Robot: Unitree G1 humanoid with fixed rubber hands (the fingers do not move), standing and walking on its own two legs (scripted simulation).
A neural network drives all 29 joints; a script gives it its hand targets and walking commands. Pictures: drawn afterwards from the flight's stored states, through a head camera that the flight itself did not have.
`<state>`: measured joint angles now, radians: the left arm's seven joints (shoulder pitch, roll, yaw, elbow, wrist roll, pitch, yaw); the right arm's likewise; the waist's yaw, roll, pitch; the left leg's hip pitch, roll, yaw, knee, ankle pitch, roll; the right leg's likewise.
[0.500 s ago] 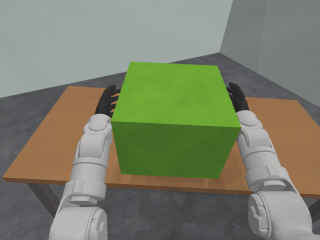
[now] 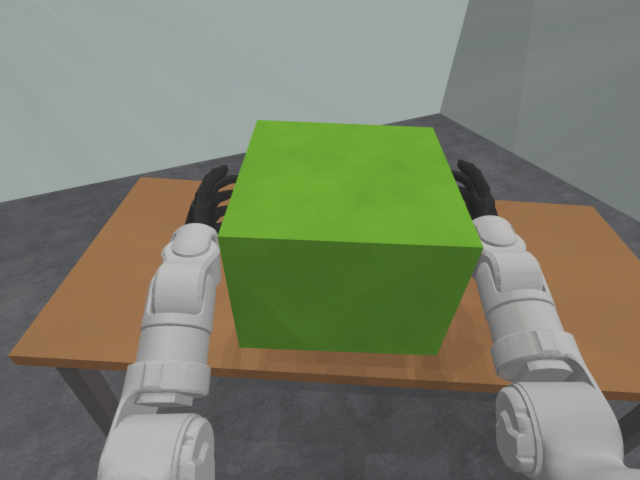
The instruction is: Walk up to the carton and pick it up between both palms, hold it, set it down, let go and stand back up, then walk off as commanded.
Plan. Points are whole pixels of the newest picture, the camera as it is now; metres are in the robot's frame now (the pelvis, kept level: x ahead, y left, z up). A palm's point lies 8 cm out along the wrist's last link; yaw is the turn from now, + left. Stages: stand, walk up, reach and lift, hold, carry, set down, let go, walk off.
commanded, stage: hold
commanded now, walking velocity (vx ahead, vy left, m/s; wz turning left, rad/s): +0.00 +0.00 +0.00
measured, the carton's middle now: (341, 231) +0.39 -0.02 +0.15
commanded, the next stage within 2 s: none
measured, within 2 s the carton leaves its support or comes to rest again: neither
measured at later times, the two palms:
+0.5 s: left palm (195, 224) +0.36 +0.16 +0.19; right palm (475, 212) +0.37 -0.18 +0.20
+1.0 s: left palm (193, 224) +0.35 +0.16 +0.19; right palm (475, 211) +0.37 -0.18 +0.20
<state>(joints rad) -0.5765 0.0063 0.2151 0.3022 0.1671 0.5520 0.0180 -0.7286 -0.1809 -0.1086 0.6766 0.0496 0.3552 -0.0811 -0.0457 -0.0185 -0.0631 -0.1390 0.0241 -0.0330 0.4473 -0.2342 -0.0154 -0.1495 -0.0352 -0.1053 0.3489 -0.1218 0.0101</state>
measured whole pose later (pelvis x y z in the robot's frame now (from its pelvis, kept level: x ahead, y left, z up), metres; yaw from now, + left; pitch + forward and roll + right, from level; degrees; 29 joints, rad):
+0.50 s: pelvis +0.00 +0.00 +0.00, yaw +0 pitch -5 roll -1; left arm -0.58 0.01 0.22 0.24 0.18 0.61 0.01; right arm -0.74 -0.18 -0.11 0.63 0.06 0.41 -0.08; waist -0.04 -0.02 -0.06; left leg -0.13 0.02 -0.03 0.45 -0.23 -0.02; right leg -0.14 -0.04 -0.11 0.35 -0.12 0.01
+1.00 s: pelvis +0.00 +0.00 +0.00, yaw +0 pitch -5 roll -1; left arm -0.58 0.01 0.23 0.24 0.19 0.63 -0.01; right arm -0.74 -0.18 -0.11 0.63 0.06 0.42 -0.09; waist -0.04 -0.02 -0.06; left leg -0.13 0.02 -0.03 0.45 -0.23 -0.02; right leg -0.14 -0.04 -0.11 0.35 -0.12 0.01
